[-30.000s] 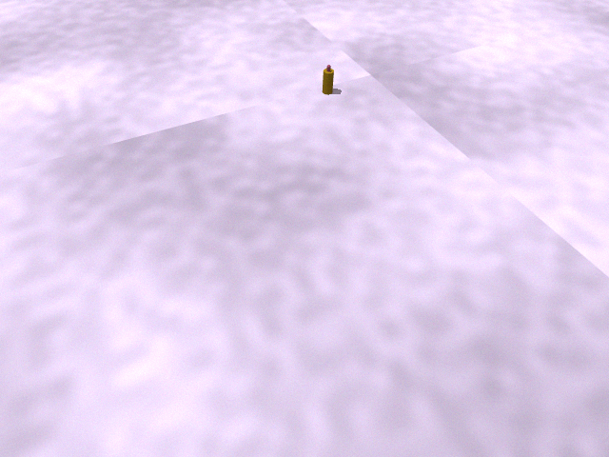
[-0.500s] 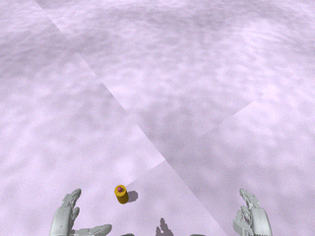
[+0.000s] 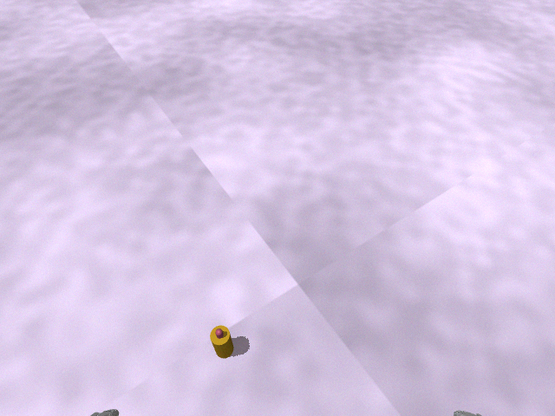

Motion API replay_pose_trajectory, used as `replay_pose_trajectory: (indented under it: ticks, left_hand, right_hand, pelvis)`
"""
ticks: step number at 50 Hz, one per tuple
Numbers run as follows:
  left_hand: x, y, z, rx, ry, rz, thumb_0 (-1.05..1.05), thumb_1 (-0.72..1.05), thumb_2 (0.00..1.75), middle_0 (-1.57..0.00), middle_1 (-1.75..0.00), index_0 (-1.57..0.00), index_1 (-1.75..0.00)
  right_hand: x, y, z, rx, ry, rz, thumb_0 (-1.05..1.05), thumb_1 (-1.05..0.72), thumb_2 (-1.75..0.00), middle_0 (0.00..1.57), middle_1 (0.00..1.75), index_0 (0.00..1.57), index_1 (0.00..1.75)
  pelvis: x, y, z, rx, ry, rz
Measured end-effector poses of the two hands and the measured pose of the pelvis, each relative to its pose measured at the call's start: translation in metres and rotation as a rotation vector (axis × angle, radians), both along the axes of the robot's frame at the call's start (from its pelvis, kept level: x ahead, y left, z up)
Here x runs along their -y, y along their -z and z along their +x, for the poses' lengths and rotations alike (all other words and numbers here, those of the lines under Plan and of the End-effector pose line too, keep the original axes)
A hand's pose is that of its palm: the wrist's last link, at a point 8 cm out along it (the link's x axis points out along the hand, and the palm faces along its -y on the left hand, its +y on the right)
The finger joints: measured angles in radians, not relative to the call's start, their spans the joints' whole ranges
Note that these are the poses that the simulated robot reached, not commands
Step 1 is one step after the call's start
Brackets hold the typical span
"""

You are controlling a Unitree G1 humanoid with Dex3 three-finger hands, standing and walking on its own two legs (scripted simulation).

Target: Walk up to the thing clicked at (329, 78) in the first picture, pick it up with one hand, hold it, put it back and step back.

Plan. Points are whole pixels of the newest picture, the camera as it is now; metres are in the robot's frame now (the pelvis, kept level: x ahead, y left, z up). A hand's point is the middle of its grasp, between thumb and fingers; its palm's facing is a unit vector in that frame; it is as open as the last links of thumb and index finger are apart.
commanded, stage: stand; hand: left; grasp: from the side
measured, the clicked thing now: (221, 340) +0.44 +0.20 -0.67
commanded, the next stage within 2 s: step back in 1.74 s
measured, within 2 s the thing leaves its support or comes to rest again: neither
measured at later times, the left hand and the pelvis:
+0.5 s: hand out of the picture +0.04 +0.24 -0.13, palm faces -0.01 -0.94 -0.35, open 7.4 cm; pelvis -0.01 +0.00 +0.02, yaw +0 degrees
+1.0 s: hand out of the picture +0.06 +0.24 -0.13, palm faces -0.02 -0.94 -0.34, open 7.4 cm; pelvis +0.00 -0.01 +0.03, yaw +0 degrees
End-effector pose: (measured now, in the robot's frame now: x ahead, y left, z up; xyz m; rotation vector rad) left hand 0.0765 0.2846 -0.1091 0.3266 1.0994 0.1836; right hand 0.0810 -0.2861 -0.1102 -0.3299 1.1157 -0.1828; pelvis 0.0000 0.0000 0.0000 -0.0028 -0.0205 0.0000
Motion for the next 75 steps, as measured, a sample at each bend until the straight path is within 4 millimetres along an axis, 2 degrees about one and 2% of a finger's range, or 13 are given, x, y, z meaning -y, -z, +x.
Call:
replay_pose_trajectory:
  ticks: [10,22,41,59,75]
  left_hand:
    - [-0.003,-0.005,-0.031,-0.106,-0.045,-0.005,0.01,0.90,0.90,-0.20,-0.30,-0.20,-0.30]
    - [-0.004,-0.011,-0.043,-0.155,-0.065,0.004,0.01,0.90,0.90,-0.20,-0.30,-0.20,-0.30]
    - [0.002,-0.011,-0.031,-0.170,-0.058,-0.004,0.01,0.90,0.90,-0.20,-0.30,-0.20,-0.30]
    - [0.001,-0.013,-0.005,-0.148,-0.042,-0.011,0.01,0.90,0.90,-0.20,-0.30,-0.20,-0.30]
    - [-0.003,-0.014,0.004,-0.151,-0.040,-0.008,0.01,0.90,0.90,-0.20,-0.30,-0.20,-0.30]
  right_hand:
    - [-0.014,0.000,-0.017,-0.068,0.015,0.050,0.00,-0.90,-0.89,0.20,0.30,0.20,0.30]
    - [-0.006,-0.001,-0.027,-0.105,0.033,0.055,0.00,-0.90,-0.89,0.20,0.30,0.20,0.30]
    - [0.010,-0.006,-0.035,-0.148,0.057,0.031,0.00,-0.90,-0.89,0.20,0.30,0.20,0.30]
    - [0.009,-0.009,-0.019,-0.130,0.059,0.027,0.00,-0.90,-0.89,0.20,0.30,0.20,0.30]
    - [0.009,-0.011,-0.010,-0.124,0.061,0.020,0.00,-0.90,-0.89,0.20,0.30,0.20,0.30]
  pelvis:
    - [-0.002,-0.015,-0.005,0.035,-0.001,0.004]
    - [0.001,-0.022,-0.009,0.049,-0.002,0.008]
    - [0.007,-0.025,-0.005,0.038,0.002,0.005]
    - [0.005,-0.026,0.006,0.030,0.012,0.004]
    - [0.003,-0.027,0.013,0.022,0.016,0.005]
